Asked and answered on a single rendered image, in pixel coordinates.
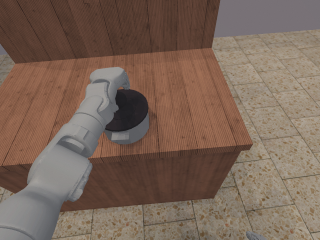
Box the left robot hand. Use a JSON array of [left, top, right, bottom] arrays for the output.
[[89, 67, 130, 113]]

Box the robot left upper arm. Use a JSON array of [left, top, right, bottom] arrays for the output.
[[0, 144, 93, 240]]

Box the knob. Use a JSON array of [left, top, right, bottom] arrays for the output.
[[115, 91, 127, 108]]

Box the pot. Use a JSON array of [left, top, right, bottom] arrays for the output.
[[104, 113, 149, 145]]

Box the robot left forearm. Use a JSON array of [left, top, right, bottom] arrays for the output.
[[27, 77, 117, 184]]

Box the lid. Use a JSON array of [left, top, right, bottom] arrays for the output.
[[105, 89, 149, 132]]

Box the table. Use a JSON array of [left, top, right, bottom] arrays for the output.
[[0, 0, 253, 212]]

